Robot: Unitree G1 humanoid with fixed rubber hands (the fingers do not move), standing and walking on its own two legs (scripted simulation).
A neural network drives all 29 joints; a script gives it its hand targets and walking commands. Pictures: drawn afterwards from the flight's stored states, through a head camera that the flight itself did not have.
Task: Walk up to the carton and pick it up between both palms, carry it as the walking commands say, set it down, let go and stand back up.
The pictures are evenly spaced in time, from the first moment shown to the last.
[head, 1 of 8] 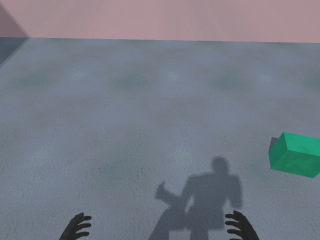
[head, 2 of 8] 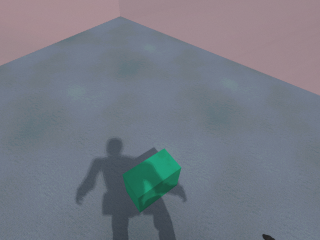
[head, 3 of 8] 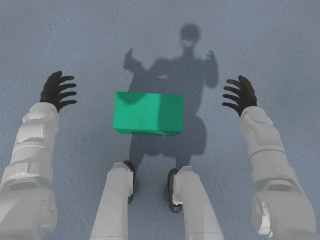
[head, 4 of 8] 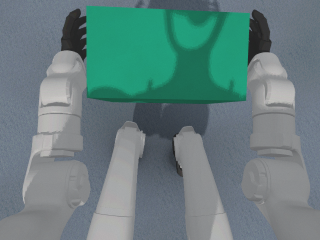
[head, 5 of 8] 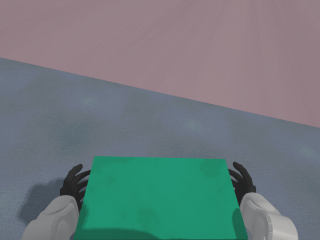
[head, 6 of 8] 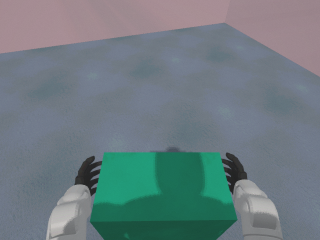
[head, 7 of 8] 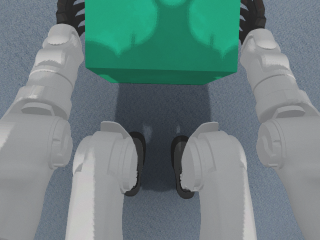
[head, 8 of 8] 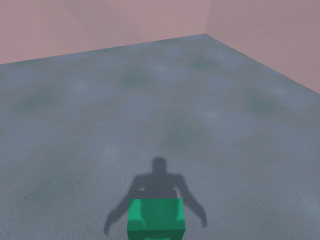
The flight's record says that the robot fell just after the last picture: no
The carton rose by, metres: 0.67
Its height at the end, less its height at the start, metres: +0.00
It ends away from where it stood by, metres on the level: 0.95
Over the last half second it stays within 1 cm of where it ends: yes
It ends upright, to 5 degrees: yes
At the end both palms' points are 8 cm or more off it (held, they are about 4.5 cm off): yes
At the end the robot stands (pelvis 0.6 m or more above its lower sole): yes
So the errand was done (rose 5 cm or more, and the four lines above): yes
